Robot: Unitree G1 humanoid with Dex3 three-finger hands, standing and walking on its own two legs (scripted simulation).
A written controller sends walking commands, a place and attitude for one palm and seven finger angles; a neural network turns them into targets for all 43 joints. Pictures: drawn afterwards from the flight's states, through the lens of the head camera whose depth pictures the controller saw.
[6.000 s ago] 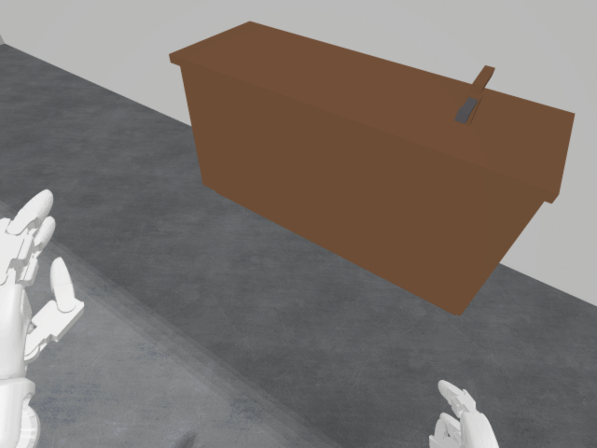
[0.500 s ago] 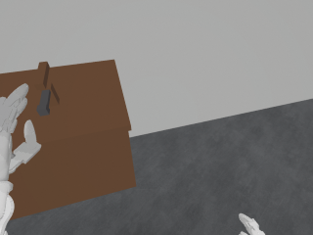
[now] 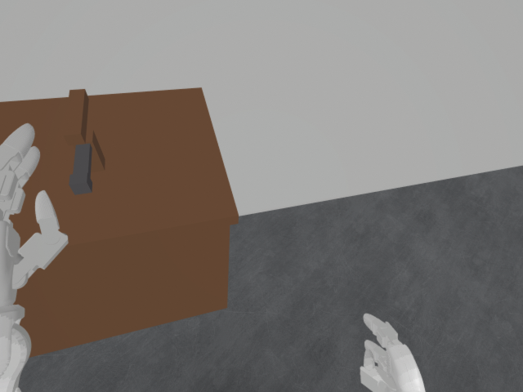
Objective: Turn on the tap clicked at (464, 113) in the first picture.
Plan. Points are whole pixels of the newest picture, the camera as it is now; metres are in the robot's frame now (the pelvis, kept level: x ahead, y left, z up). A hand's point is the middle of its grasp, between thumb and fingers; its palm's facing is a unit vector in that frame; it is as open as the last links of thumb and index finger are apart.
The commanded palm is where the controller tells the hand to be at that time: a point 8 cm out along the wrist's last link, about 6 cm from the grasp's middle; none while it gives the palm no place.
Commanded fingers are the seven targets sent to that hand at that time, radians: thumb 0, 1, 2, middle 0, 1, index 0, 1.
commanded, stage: shuffle to correct the standing spot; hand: left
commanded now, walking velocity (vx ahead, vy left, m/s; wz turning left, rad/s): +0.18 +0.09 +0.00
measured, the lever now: (81, 183) +0.41 +0.37 +0.02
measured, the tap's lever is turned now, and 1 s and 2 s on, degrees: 0 0 0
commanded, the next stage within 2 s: come to a stop and stand still in 0.82 s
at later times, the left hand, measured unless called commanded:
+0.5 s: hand (92, 205) +0.28 +0.25 +0.16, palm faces +0.38 -0.84 -0.39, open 7.4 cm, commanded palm +0.21 +0.28 +0.17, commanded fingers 0.00 0.90 0.90 -0.20 -0.30 -0.20 -0.30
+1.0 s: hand (49, 189) +0.28 +0.30 +0.17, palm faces +0.44 -0.79 -0.43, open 7.4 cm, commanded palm +0.22 +0.32 +0.17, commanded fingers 0.00 0.90 0.90 -0.20 -0.30 -0.20 -0.30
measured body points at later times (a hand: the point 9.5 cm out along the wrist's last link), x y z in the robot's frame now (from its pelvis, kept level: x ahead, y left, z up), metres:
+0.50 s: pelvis +0.05 +0.00 -0.02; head +0.07 +0.02 +0.43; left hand +0.25 +0.29 +0.18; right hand +0.22 -0.23 -0.10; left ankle +0.02 +0.07 -0.74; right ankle -0.01 -0.15 -0.74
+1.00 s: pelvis +0.07 +0.03 -0.01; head +0.09 +0.05 +0.44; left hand +0.25 +0.34 +0.19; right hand +0.23 -0.21 -0.10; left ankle +0.09 +0.18 -0.70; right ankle +0.04 -0.10 -0.74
